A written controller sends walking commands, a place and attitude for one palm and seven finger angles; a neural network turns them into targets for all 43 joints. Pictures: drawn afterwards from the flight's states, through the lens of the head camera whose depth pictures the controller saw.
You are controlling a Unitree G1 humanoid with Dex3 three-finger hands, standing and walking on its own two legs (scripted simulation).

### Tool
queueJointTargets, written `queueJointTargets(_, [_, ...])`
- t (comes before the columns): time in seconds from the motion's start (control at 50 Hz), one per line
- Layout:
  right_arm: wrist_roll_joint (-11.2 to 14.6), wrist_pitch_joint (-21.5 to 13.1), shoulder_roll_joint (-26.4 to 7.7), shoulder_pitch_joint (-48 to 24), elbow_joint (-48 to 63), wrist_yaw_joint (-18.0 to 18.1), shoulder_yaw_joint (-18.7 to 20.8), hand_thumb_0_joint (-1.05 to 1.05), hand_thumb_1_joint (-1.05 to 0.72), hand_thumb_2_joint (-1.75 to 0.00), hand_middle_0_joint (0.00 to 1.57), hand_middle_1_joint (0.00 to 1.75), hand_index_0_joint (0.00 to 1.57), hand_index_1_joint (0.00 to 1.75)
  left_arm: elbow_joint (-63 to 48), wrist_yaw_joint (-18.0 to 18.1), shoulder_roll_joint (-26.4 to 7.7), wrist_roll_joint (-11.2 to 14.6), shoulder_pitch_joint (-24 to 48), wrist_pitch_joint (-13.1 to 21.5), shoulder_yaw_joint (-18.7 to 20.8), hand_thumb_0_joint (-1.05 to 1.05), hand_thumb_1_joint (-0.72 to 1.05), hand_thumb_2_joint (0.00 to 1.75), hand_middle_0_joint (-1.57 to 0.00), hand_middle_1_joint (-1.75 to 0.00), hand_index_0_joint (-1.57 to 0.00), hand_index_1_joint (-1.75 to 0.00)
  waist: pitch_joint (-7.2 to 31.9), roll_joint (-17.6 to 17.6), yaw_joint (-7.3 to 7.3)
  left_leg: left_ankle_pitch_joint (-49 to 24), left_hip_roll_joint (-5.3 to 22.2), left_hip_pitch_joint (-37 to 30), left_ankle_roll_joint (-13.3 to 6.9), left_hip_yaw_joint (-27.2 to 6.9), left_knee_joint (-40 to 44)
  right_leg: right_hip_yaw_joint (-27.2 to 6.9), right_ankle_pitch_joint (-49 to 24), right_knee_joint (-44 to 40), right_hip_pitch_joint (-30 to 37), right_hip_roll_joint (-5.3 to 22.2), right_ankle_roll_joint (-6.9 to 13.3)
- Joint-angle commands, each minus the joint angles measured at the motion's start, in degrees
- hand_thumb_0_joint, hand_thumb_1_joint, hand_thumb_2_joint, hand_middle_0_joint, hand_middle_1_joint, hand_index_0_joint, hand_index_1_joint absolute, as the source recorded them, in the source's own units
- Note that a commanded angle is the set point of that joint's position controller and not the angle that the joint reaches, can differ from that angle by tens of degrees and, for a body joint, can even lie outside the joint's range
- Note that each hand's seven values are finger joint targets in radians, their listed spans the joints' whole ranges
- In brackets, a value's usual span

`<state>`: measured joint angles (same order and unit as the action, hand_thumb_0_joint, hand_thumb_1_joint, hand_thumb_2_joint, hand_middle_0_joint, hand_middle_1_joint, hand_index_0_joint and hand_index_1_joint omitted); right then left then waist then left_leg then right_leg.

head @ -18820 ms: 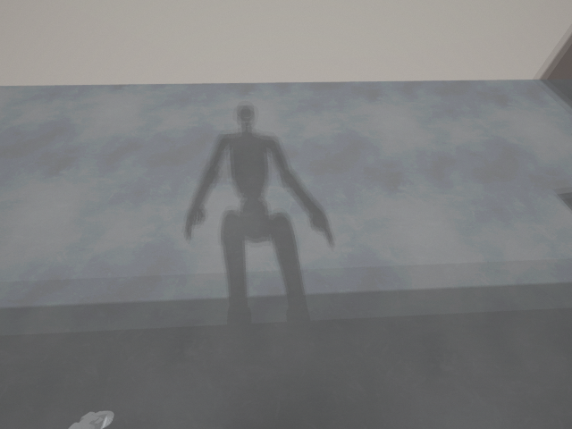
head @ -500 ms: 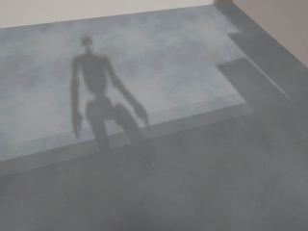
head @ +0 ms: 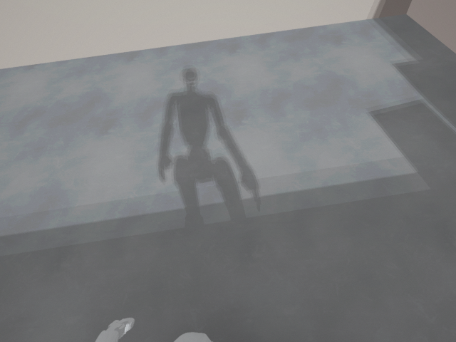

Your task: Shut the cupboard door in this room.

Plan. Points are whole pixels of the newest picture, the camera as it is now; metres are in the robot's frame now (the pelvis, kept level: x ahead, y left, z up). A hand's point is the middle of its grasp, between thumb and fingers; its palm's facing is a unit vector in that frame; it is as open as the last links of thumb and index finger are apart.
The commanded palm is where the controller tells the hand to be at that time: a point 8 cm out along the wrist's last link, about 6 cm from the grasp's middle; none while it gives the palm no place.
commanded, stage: turn or walk to find it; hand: left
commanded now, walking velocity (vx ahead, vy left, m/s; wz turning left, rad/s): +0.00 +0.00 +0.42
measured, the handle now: out of the picture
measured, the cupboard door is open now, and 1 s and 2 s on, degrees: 97 97 97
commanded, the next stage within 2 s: stand and wait in 0.36 s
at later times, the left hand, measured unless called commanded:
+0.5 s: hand out of the picture -0.05 +0.25 -0.18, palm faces +0.25 -0.94 -0.24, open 7.4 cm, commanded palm none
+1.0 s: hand out of the picture +0.04 +0.20 -0.16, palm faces +0.01 -0.97 -0.26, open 7.4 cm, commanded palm none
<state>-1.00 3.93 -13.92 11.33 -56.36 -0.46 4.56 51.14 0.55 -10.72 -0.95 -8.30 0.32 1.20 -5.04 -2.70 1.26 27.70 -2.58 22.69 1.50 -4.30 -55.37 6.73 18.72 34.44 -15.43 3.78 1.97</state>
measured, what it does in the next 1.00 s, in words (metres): steps on the spot: left foot, then right foot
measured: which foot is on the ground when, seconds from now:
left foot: up 0.00-0.38, down 0.40-0.88, up 0.90-1.00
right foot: down 0.00-0.40, up 0.42-0.86, down 0.88-1.00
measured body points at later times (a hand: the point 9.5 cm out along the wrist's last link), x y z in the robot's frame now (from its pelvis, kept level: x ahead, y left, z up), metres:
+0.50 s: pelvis -0.01 +0.04 +0.00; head +0.01 +0.07 +0.45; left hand -0.06 +0.30 -0.16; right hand +0.15 -0.18 -0.13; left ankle -0.04 +0.13 -0.73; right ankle -0.01 -0.09 -0.69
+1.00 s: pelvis -0.02 +0.00 +0.00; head +0.02 -0.02 +0.44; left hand +0.04 +0.25 -0.14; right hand +0.02 -0.26 -0.16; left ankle -0.05 +0.14 -0.67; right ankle -0.01 -0.08 -0.73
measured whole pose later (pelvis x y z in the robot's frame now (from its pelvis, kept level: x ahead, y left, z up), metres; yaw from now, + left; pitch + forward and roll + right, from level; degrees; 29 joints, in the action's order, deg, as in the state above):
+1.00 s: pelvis -0.02 +0.00 +0.00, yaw -3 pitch -1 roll +1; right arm -0.9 4.1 -14.1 10.0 -58.7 1.4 4.6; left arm 55.3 0.3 -10.2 -1.1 -11.6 -1.2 3.2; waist -6.3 -2.3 -0.9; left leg 27.6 3.9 22.9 2.6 3.3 -60.6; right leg 4.3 17.5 34.3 -15.6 0.0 3.2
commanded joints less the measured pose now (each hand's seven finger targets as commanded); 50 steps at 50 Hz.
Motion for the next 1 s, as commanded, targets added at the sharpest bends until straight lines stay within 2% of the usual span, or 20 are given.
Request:
queueJointTargets(0.0, [-0.2, -1.0, -3.9, 1.6, 2.8, -0.4, 1.1, 0.00, -0.90, -0.90, 0.20, 0.30, 0.20, 0.30, -2.9, 1.3, -9.7, -0.1, -1.4, 0.7, 2.9, 0.00, 0.90, 0.90, -0.20, -0.30, -0.20, -0.30, 3.9, 12.1, -0.35, -5.7, 3.7, 7.6, 1.3, 0.5, -15.5, -9.0, -22.5, -15.8, 5.5, 14.3, 3.7])
queueJointTargets(0.12, [0.0, -0.8, -3.2, -1.7, 2.9, -0.4, 0.2, 0.00, -0.90, -0.90, 0.20, 0.30, 0.20, 0.30, -0.4, 1.4, -10.9, -0.3, -7.3, 0.8, 3.3, 0.00, 0.90, 0.90, -0.20, -0.30, -0.20, -0.30, 5.4, 11.6, -2.79, -4.1, 4.6, 7.5, 2.8, 3.7, -7.3, -5.3, -30.2, -14.2, 11.6, 15.6, 5.0])
queueJointTargets(0.26, [0.7, -1.7, -2.2, -5.5, 4.1, -0.3, -0.9, 0.00, -0.90, -0.90, 0.20, 0.30, 0.20, 0.30, 1.9, 1.3, -12.9, -0.8, -9.3, 0.0, 4.0, 0.00, 0.90, 0.90, -0.20, -0.30, -0.20, -0.30, 5.8, 14.4, -4.44, -0.5, 4.8, 0.8, 1.5, 7.5, 8.7, -4.0, -31.9, -12.0, 11.5, 17.8, 6.4])
queueJointTargets(0.3, [0.7, -2.2, -2.4, -4.3, 4.0, -0.1, -1.1, 0.00, -0.90, -0.90, 0.20, 0.30, 0.20, 0.30, 2.3, 1.2, -13.5, -0.8, -8.9, -0.2, 4.3, 0.00, 0.90, 0.90, -0.20, -0.30, -0.20, -0.30, 6.8, 14.1, -3.55, -3.0, 4.3, -2.7, 1.0, 9.1, 16.1, -3.2, -32.1, -9.7, 11.3, 17.6, 5.5])
queueJointTargets(0.34, [0.5, -2.7, -3.6, -0.8, 3.2, -0.2, -0.8, 0.00, -0.90, -0.90, 0.20, 0.30, 0.20, 0.30, 2.4, 1.1, -13.4, -0.2, -7.5, -0.5, 4.4, 0.00, 0.90, 0.90, -0.20, -0.30, -0.20, -0.30, 8.1, 11.0, -1.10, -13.9, 4.7, -12.0, 0.1, 9.8, 28.7, 0.4, -26.2, -4.1, 6.7, 15.9, 1.6])
queueJointTargets(0.36, [0.3, -3.4, -6.5, 1.3, 2.9, -0.2, -0.2, 0.00, -0.90, -0.90, 0.20, 0.30, 0.20, 0.30, 2.2, 0.9, -11.6, 0.2, -7.7, -0.8, 4.1, 0.00, 0.90, 0.90, -0.20, -0.30, -0.20, -0.30, 9.9, 2.1, 0.13, -23.1, 10.0, -20.3, -1.7, 3.0, 34.9, 2.9, -17.1, 4.2, -0.5, 12.2, -1.5])
queueJointTargets(0.38, [-0.1, -3.8, -11.6, 3.1, 2.8, 0.2, 0.7, 0.00, -0.90, -0.90, 0.20, 0.30, 0.20, 0.30, 0.5, 0.6, -7.2, 0.4, -8.8, -1.0, 2.8, 0.00, 0.90, 0.90, -0.20, -0.30, -0.20, -0.30, 9.8, -13.8, 0.42, -43.3, 23.9, -26.4, -8.4, -13.0, 35.8, 4.3, 11.8, 13.5, -13.7, 4.7, -5.6])
queueJointTargets(0.4, [0.0, -3.3, -12.1, 4.0, 1.8, 0.8, 0.6, 0.00, -0.90, -0.90, 0.20, 0.30, 0.20, 0.30, 0.6, 1.1, -6.8, 0.0, -5.7, -1.7, 1.9, 0.00, 0.90, 0.90, -0.20, -0.30, -0.20, -0.30, 9.5, -12.5, 1.87, -41.6, 26.5, -19.7, -12.4, -12.0, 37.2, -1.3, 19.3, 19.8, -10.5, 3.3, -5.2])
queueJointTargets(0.44, [-0.2, -3.8, -8.3, -1.3, 1.8, 2.1, -0.6, 0.00, -0.90, -0.90, 0.20, 0.30, 0.20, 0.30, 3.6, 1.2, -6.4, 0.2, -4.9, -2.3, 1.8, 0.00, 0.90, 0.90, -0.20, -0.30, -0.20, -0.30, 4.2, -10.4, -0.24, -34.5, 22.0, -14.3, -11.5, -7.5, 38.9, -6.6, 13.1, 23.5, -10.8, 3.1, -4.8])
queueJointTargets(0.5, [0.2, -4.9, -5.8, -3.7, 1.1, 2.5, -1.6, 0.00, -0.90, -0.90, 0.20, 0.30, 0.20, 0.30, 7.6, 0.6, -5.4, -0.1, -9.3, -2.0, 1.2, 0.00, 0.90, 0.90, -0.20, -0.30, -0.20, -0.30, 3.8, -4.3, -2.54, -39.6, 18.3, -16.5, -10.2, 0.7, 38.4, -7.5, 6.3, 21.5, -8.8, 2.1, -4.8])
queueJointTargets(0.56, [0.5, -4.7, -5.3, -2.0, 0.0, 2.7, -1.2, 0.00, -0.90, -0.90, 0.20, 0.30, 0.20, 0.30, 7.9, 0.5, -5.4, 0.0, -9.1, -2.5, 1.5, 0.00, 0.90, 0.90, -0.20, -0.30, -0.20, -0.30, 3.5, -3.6, -1.73, -43.6, 19.5, -18.9, -10.5, 3.4, 37.4, -6.8, 6.1, 21.2, -9.7, 1.3, -5.3])
queueJointTargets(0.66, [0.0, -3.8, -5.9, -0.7, 0.1, 2.5, 0.2, 0.00, -0.90, -0.90, 0.20, 0.30, 0.20, 0.30, 5.3, 0.0, -4.9, -0.2, -5.8, -3.4, 2.6, 0.00, 0.90, 0.90, -0.20, -0.30, -0.20, -0.30, 0.5, -4.6, -0.51, -34.8, 22.0, -16.2, -11.3, 4.2, 37.3, -5.0, 8.3, 20.2, -10.6, 0.8, -5.4])
queueJointTargets(0.74, [-0.4, -3.7, -6.5, -0.4, 0.5, 2.3, 1.4, 0.00, -0.90, -0.90, 0.20, 0.30, 0.20, 0.30, 3.3, -0.5, -3.8, -0.4, -5.1, -2.9, 2.9, 0.00, 0.90, 0.90, -0.20, -0.30, -0.20, -0.30, 2.7, -6.4, 0.00, -36.8, 22.8, -17.7, -10.7, 6.0, 34.0, -2.1, 8.2, 12.1, -8.0, 0.1, -4.9])
queueJointTargets(0.82, [0.0, -3.5, -7.0, -2.0, 1.1, 2.2, 1.7, 0.00, -0.90, -0.90, 0.20, 0.30, 0.20, 0.30, 3.7, -0.8, -5.2, -0.5, -10.0, -2.0, 3.7, 0.00, 0.90, 0.90, -0.20, -0.30, -0.20, -0.30, 5.6, -4.6, -3.17, -32.7, 20.3, -14.6, -6.0, 10.9, 24.0, -0.5, -7.1, -5.2, 2.4, -0.9, -3.6])
queueJointTargets(0.84, [0.3, -3.5, -5.2, -1.3, 1.7, 2.0, 1.6, 0.00, -0.90, -0.90, 0.20, 0.30, 0.20, 0.30, 4.1, -0.5, -8.5, -0.9, -12.3, -1.4, 4.3, 0.00, 0.90, 0.90, -0.20, -0.30, -0.20, -0.30, 7.4, 3.5, -4.01, -24.2, 16.7, -9.4, -2.5, 14.2, 14.8, -7.4, -19.2, -11.0, 8.7, 4.2, -1.5])
queueJointTargets(0.86, [0.4, -3.4, -0.8, -1.8, 3.9, 1.7, 0.6, 0.00, -0.90, -0.90, 0.20, 0.30, 0.20, 0.30, 4.1, 0.2, -13.8, -1.2, -13.0, -0.7, 5.3, 0.00, 0.90, 0.90, -0.20, -0.30, -0.20, -0.30, 6.4, 19.8, -4.70, 3.6, 8.8, 6.1, 1.0, 16.4, 2.4, -25.3, -38.3, -13.4, 15.7, 17.3, 4.8])
queueJointTargets(0.88, [0.6, -2.1, -1.9, -6.0, 5.3, 2.3, 0.0, 0.00, -0.90, -0.90, 0.20, 0.30, 0.20, 0.30, 4.2, 0.6, -13.6, 0.0, -15.2, -0.8, 5.2, 0.00, 0.90, 0.90, -0.20, -0.30, -0.20, -0.30, 6.6, 17.1, -7.14, 9.3, 7.1, 5.4, 0.8, 7.5, -4.5, -28.2, -37.4, -16.4, 9.3, 19.2, 9.5])
queueJointTargets(0.9, [0.5, -1.9, -2.0, -6.8, 5.4, 2.4, 0.2, 0.00, -0.90, -0.90, 0.20, 0.30, 0.20, 0.30, 3.6, 0.8, -13.3, -0.2, -12.1, -1.0, 5.5, 0.00, 0.90, 0.90, -0.20, -0.30, -0.20, -0.30, 4.3, 16.6, -5.78, 6.7, 7.0, 8.1, 0.6, 4.6, -9.4, -28.9, -29.5, -17.3, 7.4, 17.5, 10.9])
queueJointTargets(0.94, [0.1, -1.9, -3.7, -5.3, 4.1, 2.0, 0.5, 0.00, -0.90, -0.90, 0.20, 0.30, 0.20, 0.30, 1.7, 0.8, -11.0, 0.0, -6.2, -1.2, 4.9, 0.00, 0.90, 0.90, -0.20, -0.30, -0.20, -0.30, 2.9, 9.3, -3.51, -1.4, 7.8, 9.3, 1.1, 2.9, -12.3, -23.8, -21.5, -16.7, 6.0, 13.4, 9.6])
queueJointTargets(0.98, [-0.2, -2.0, -3.5, -2.2, 3.0, 1.7, 0.2, 0.00, -0.90, -0.90, 0.20, 0.30, 0.20, 0.30, 0.5, 0.7, -10.8, -0.1, -3.7, -0.9, 4.7, 0.00, 0.90, 0.90, -0.20, -0.30, -0.20, -0.30, 6.1, 7.5, -2.19, -5.0, 7.9, 7.3, 1.9, 3.6, -9.9, -20.5, -20.1, -16.2, 6.9, 11.0, 7.5])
